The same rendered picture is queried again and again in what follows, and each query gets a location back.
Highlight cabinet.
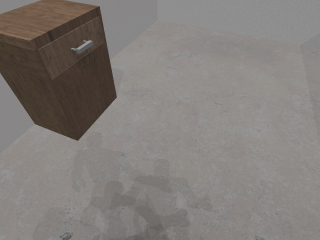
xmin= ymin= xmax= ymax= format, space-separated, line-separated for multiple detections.
xmin=0 ymin=0 xmax=117 ymax=141

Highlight drawer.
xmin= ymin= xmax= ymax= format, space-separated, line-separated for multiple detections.
xmin=38 ymin=16 xmax=104 ymax=79

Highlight robot left hand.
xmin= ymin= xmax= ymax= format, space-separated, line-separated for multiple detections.
xmin=48 ymin=230 xmax=74 ymax=240

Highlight handle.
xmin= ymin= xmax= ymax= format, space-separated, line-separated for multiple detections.
xmin=71 ymin=40 xmax=93 ymax=54

